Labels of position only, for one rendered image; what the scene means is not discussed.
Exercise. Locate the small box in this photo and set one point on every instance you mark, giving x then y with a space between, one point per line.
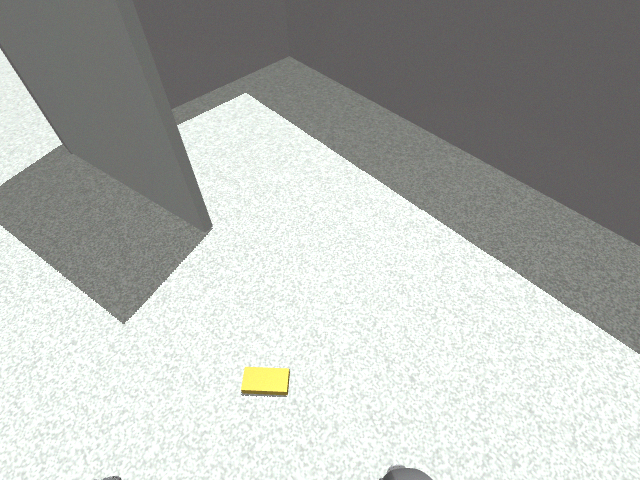
261 380

